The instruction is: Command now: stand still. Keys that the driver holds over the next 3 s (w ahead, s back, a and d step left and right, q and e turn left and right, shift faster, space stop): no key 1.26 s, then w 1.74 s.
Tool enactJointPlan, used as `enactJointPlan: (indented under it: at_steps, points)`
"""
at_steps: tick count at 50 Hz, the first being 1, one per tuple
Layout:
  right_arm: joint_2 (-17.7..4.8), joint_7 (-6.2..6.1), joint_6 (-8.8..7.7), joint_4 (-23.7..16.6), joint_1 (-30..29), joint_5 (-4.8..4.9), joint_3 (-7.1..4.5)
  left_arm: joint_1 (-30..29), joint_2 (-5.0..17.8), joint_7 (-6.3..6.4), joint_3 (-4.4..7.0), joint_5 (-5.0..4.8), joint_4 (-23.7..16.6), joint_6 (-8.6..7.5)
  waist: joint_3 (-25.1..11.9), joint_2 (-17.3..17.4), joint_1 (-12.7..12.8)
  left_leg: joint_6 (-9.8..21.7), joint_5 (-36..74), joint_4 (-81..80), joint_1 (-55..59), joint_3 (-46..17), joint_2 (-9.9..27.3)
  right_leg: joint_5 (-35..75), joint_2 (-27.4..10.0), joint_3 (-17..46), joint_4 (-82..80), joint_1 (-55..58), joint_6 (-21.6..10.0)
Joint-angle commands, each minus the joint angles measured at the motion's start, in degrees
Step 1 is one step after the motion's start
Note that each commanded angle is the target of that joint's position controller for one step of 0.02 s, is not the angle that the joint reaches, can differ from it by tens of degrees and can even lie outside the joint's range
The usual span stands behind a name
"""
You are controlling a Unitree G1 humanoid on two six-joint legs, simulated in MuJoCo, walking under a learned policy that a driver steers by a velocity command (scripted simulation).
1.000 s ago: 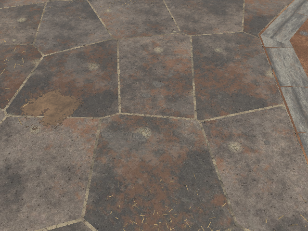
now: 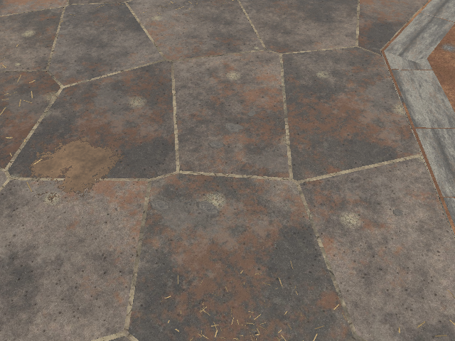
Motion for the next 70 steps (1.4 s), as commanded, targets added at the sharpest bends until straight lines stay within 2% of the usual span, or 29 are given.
enactJointPlan:
  at_steps: [1,63,64,65,67,68,69,70]
  points:
    - [-3.7,-0.11,-0.16,-0.1,4.6,0.00,-0.48,4.7,3.7,0.11,0.47,0.00,-0.1,-0.18,4.1,-0.1,0.0,1.4,4.5,-4.3,-3.6,-5.7,5.8,3.6,-6.4,6.7,-4.3,-1.2,-0.9]
    - [-2.1,-0.25,-0.31,0.5,6.8,0.02,-0.69,6.9,2.4,0.15,0.72,-0.02,-0.7,-0.80,4.6,0.0,0.0,0.8,6.5,-3.0,-2.7,-5.2,5.9,6.9,-6.4,6.8,-4.0,-0.3,-1.4]
    - [-1.9,-0.24,-0.28,0.6,7.2,-0.07,-0.62,7.3,2.3,0.13,0.69,0.01,-0.6,-0.76,3.5,-0.1,0.1,0.9,3.3,-3.3,-2.4,-4.9,5.4,2.4,-5.9,6.8,-4.6,0.2,-1.5]
    - [-2.2,-0.21,-0.21,0.5,7.1,-0.24,-0.79,7.3,3.0,0.10,1.00,0.02,-0.7,-0.59,3.9,-0.6,0.2,1.1,-1.0,-2.5,-3.2,-4.2,4.3,-3.5,-5.4,7.1,-5.0,-0.1,-1.9]
    - [-2.6,0.11,0.03,-0.6,6.5,-0.66,-1.30,8.5,5.6,-0.03,2.25,0.02,-0.8,0.08,5.7,-3.8,0.9,2.2,-14.1,3.4,-7.9,-1.1,0.9,-22.1,-5.9,10.2,-6.4,-1.4,-4.5]
    - [-2.3,0.48,0.08,-1.7,5.1,-1.18,-1.38,10.4,6.6,-0.18,2.82,0.10,-0.7,0.41,8.0,-5.4,2.0,2.5,-17.9,7.6,-13.1,0.2,-0.4,-30.7,-8.6,14.5,-8.8,-1.5,-6.4]
    - [-1.4,0.91,-0.05,-3.0,3.5,-1.70,-1.26,13.0,7.5,-0.29,3.37,0.13,-0.3,0.59,9.8,-7.3,3.1,2.5,-17.9,12.8,-17.6,2.4,-1.0,-37.2,-12.9,20.1,-12.2,-1.0,-8.8]
    - [-0.7,1.30,-0.43,-4.3,1.7,-2.22,-1.13,14.3,8.0,-0.40,3.80,0.25,0.0,0.59,11.3,-8.4,3.7,2.7,-15.2,17.7,-19.2,3.4,0.3,-39.1,-17.1,25.2,-14.8,-2.4,-11.2]
Next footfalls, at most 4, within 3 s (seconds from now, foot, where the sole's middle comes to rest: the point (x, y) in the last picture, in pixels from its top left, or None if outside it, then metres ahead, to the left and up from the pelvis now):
1.60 left None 0.12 0.12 -0.78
2.08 right None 0.47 -0.03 -0.78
2.62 left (199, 262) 0.79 0.13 -0.78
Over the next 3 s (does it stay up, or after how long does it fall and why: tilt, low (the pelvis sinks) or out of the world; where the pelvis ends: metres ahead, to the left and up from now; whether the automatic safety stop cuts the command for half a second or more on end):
stays up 0.83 0.07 0.00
